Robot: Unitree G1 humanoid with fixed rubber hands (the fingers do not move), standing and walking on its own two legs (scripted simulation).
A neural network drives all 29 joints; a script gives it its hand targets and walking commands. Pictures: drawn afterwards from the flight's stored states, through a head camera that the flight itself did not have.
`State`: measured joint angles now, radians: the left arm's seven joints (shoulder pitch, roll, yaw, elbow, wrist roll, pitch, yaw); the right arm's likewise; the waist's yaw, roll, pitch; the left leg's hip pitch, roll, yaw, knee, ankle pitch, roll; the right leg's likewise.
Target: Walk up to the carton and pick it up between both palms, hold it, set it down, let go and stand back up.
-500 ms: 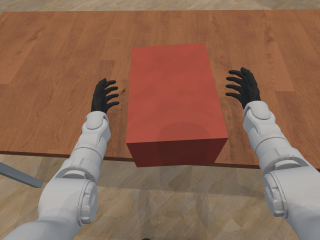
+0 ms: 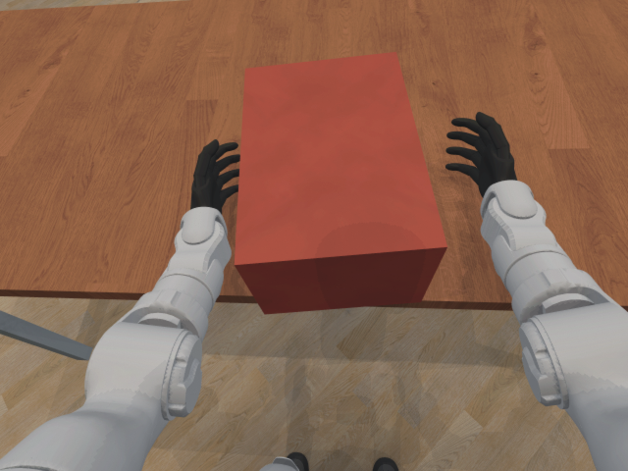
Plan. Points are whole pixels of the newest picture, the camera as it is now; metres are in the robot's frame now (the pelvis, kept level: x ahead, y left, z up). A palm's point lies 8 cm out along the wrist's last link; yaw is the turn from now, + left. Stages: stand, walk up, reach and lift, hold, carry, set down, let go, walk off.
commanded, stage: reach and lift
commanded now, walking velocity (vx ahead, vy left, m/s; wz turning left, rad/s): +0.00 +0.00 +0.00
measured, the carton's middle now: (330, 182) +0.47 +0.06 +0.04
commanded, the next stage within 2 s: none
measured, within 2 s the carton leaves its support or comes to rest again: neither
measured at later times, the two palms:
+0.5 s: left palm (222, 207) +0.42 +0.20 +0.05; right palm (456, 191) +0.46 -0.10 +0.05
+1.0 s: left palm (223, 208) +0.42 +0.19 +0.04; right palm (456, 192) +0.46 -0.10 +0.05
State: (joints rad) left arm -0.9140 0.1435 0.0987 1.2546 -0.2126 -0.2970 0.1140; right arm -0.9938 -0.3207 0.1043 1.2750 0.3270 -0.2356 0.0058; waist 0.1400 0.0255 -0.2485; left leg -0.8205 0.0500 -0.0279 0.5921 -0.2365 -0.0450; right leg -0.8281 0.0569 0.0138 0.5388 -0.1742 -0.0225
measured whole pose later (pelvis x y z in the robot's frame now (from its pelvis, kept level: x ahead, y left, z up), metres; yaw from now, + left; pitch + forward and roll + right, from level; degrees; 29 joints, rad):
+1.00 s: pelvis +0.03 +0.01 +0.02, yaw +1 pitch +16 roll -1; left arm -0.71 -0.09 0.52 0.98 0.31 -0.32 0.13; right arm -0.80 0.00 -0.54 1.12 -0.43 -0.38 0.01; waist 0.08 0.02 -0.08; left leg -0.46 0.04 -0.03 0.40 -0.22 -0.03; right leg -0.46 0.04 0.01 0.33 -0.15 -0.01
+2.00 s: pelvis +0.03 +0.01 +0.02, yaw +3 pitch +18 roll -1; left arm -0.70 -0.08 0.50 1.03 0.29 -0.40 0.13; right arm -0.77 -0.01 -0.52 1.14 -0.47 -0.47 -0.05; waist 0.05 0.01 -0.14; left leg -0.51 0.03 -0.05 0.40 -0.20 -0.03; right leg -0.49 0.03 -0.02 0.33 -0.15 -0.01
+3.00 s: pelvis +0.00 -0.01 +0.02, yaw +3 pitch +18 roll +0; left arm -0.69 0.03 0.25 1.23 -0.04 -0.45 0.16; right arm -0.76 -0.03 -0.19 1.20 -0.19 -0.39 -0.15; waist 0.04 0.01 -0.24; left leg -0.59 0.04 -0.05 0.45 -0.18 -0.06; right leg -0.60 0.04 -0.02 0.45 -0.15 -0.04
